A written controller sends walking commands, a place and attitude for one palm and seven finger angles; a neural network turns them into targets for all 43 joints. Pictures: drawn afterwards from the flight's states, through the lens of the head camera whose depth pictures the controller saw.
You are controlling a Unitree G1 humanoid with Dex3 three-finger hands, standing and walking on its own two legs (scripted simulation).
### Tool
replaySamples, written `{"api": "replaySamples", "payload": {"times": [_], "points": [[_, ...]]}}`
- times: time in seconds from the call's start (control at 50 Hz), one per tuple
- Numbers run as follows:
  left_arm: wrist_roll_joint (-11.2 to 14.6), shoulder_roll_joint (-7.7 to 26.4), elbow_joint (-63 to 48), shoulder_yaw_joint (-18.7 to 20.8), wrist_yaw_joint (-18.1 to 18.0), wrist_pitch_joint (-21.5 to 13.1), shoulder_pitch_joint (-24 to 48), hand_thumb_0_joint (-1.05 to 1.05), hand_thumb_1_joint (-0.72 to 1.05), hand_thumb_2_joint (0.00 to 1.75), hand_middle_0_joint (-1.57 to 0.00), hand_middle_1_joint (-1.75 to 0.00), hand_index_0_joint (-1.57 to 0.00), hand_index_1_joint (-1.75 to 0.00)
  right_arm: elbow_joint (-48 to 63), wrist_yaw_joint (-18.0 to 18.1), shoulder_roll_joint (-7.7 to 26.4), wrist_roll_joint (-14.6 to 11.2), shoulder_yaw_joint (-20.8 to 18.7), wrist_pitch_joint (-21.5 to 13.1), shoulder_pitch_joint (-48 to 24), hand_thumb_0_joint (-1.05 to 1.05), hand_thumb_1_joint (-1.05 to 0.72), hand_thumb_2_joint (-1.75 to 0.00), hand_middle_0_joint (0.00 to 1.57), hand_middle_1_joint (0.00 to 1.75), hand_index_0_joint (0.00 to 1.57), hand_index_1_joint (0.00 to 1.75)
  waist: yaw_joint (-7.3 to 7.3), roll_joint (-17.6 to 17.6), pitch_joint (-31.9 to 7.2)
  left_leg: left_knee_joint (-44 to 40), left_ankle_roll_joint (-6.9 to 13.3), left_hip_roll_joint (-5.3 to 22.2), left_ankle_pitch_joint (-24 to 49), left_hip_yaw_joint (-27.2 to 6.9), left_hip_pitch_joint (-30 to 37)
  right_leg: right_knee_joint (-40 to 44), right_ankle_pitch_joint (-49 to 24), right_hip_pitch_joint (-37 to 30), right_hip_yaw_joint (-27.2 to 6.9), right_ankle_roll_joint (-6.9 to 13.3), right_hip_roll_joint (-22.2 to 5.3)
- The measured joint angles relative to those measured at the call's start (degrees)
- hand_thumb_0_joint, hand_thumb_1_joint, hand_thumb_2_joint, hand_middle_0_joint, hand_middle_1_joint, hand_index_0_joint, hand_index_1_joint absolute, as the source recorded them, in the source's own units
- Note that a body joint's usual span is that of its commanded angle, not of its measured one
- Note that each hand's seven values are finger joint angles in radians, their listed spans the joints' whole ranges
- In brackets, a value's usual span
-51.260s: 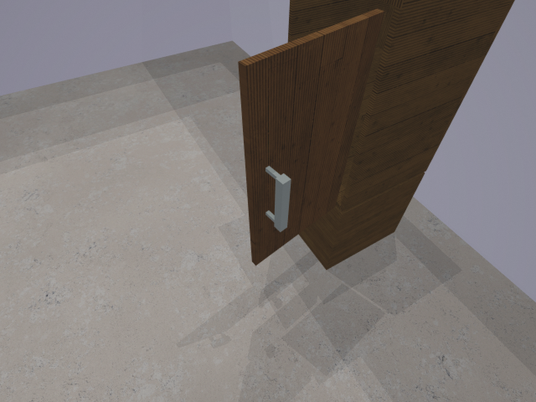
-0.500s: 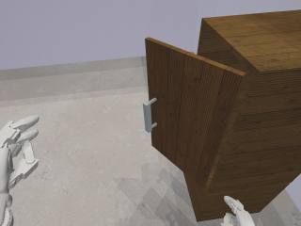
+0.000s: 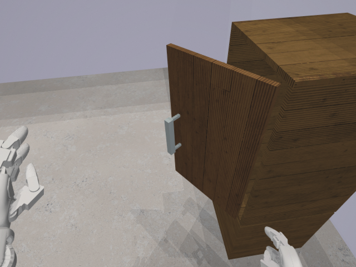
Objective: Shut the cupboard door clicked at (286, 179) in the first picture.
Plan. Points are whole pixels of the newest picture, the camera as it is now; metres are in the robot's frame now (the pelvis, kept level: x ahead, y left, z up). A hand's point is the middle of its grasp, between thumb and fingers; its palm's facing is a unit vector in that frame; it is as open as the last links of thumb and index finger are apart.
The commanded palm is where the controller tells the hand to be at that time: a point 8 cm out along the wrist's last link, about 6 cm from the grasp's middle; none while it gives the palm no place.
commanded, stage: step back with the hand held close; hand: left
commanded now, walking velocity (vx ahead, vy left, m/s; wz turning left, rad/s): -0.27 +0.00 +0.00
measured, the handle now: (174, 134) +0.58 +0.10 -0.07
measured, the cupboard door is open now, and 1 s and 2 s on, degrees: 36 36 36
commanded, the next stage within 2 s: stop stepping back and stand still in 1.40 s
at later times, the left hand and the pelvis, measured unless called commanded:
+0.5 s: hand (27, 198) +0.17 +0.28 +0.16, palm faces +0.40 -0.78 -0.49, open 7.4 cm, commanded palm +0.11 +0.31 +0.17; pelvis -0.04 +0.02 -0.01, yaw -2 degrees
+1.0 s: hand (5, 223) +0.13 +0.29 +0.15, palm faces +0.45 -0.76 -0.46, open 7.5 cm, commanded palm +0.07 +0.32 +0.17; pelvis -0.08 +0.03 -0.03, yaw -1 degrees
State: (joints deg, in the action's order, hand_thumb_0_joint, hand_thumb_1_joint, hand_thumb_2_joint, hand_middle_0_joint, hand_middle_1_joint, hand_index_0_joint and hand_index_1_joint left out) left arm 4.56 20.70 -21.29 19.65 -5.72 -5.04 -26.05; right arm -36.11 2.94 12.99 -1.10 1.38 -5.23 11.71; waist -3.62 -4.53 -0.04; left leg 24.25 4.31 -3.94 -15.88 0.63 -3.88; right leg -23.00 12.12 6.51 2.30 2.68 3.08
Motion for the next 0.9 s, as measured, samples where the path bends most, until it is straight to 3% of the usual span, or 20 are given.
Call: {"api": "replaySamples", "payload": {"times": [0.16, 0.26, 0.4, 0.54, 0.68, 0.76, 0.9], "points": [[-0.79, 0.31, -0.56, 3.05, -1.23, -4.20, -2.29, 0.02, 0.89, 0.90, -0.21, -0.30, -0.21, -0.30, 1.95, 0.07, 1.36, 0.36, -1.71, 3.56, -0.34, 0.01, -0.90, -0.90, 0.20, 0.30, 0.20, 0.30, 2.45, -0.60, -1.51, 5.74, -0.17, 0.62, -1.98, -0.47, -7.65, -2.45, 0.37, 6.04, 0.87, 0.14, 0.51], [-0.72, 1.41, -2.83, 2.43, -1.36, -4.28, -5.04, 0.02, 0.89, 0.90, -0.21, -0.30, -0.21, -0.30, 2.35, 1.02, 2.19, -0.14, -2.80, 5.62, 0.00, 0.01, -0.90, -0.90, 0.20, 0.30, 0.20, 0.30, 3.19, 1.15, -1.49, 6.35, 0.79, -0.51, -1.93, 0.86, -9.32, -6.51, 1.80, 9.49, -0.28, -0.67, -0.68], [-0.76, 4.83, -4.90, 4.73, -1.49, -3.96, -5.10, 0.02, 0.89, 0.90, -0.21, -0.30, -0.21, -0.30, 4.28, 1.72, 1.51, -0.09, -2.74, 7.27, 0.18, 0.01, -0.91, -0.90, 0.20, 0.30, 0.20, 0.30, 3.64, 3.27, -1.16, 7.57, 1.45, -0.93, -1.32, 2.35, -11.33, -8.97, 1.43, 12.31, -1.53, -1.32, -1.14], [-2.04, 4.18, -5.53, 5.34, -1.93, -4.85, -4.93, 0.02, 0.89, 0.90, -0.21, -0.30, -0.21, -0.30, 5.69, 1.59, 1.03, -0.03, -1.87, 7.07, 1.02, 0.01, -0.90, -0.90, 0.20, 0.30, 0.20, 0.30, 4.07, 3.84, -1.80, 10.58, 2.12, -0.57, -1.26, 2.58, -14.68, -10.04, 0.21, 14.78, -1.39, -1.67, -0.92], [-3.52, 3.15, -5.91, 5.93, -2.11, -5.73, -3.42, 0.02, 0.89, 0.90, -0.21, -0.30, -0.21, -0.30, 5.23, 1.81, 0.58, 0.78, -1.49, 5.55, 2.41, 0.01, -0.90, -0.90, 0.20, 0.30, 0.20, 0.30, 3.53, 4.52, -1.05, 13.09, 2.61, -0.92, -1.24, 2.47, -16.55, -12.49, 0.28, 16.18, -2.72, -2.70, -0.72], [-3.97, 2.66, -6.09, 6.66, -2.24, -6.33, -2.11, 0.02, 0.89, 0.90, -0.21, -0.30, -0.21, -0.30, 4.60, 1.48, 0.29, 0.93, -1.28, 5.04, 2.53, 0.01, -0.90, -0.90, 0.20, 0.30, 0.20, 0.30, 3.15, 4.68, -0.54, 14.71, 2.61, -0.74, -1.55, 2.50, -17.45, -13.80, 0.75, 16.93, -2.74, -2.25, -0.48], [-4.48, 2.60, -6.88, 6.65, -2.45, -7.45, -1.73, 0.02, 0.89, 0.90, -0.21, -0.30, -0.21, -0.30, 4.20, 0.64, 0.31, 0.91, -1.46, 4.72, 2.47, 0.01, -0.90, -0.90, 0.20, 0.30, 0.21, 0.30, 3.99, 4.91, -0.60, 17.20, 2.41, -0.19, -2.09, 2.42, -19.87, -14.91, 0.61, 18.59, -1.98, -2.14, -0.40]]}}
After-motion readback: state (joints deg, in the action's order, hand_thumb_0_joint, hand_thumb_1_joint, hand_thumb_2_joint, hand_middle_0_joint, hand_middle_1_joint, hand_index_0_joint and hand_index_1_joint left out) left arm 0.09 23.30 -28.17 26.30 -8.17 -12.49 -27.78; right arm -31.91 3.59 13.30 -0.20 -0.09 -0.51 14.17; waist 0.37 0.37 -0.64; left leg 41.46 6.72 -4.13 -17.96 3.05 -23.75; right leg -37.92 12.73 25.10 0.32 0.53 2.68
